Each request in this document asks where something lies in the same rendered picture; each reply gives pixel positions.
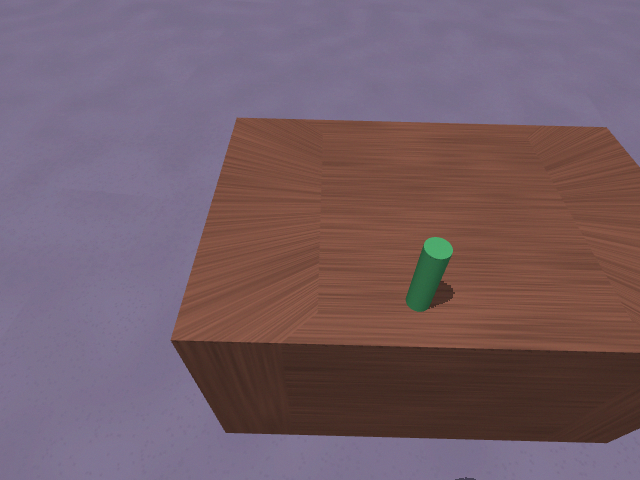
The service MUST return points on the can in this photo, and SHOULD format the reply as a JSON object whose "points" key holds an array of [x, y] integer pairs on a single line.
{"points": [[433, 260]]}

